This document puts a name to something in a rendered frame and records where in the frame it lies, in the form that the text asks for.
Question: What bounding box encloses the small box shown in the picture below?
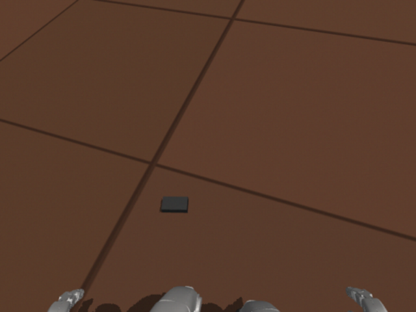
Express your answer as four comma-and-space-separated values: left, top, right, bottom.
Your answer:
161, 196, 189, 213

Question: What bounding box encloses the left robot hand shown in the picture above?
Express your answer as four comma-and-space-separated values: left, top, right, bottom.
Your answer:
47, 289, 84, 312

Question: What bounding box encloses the right robot hand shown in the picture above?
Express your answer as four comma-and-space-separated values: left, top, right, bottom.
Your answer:
346, 287, 387, 312

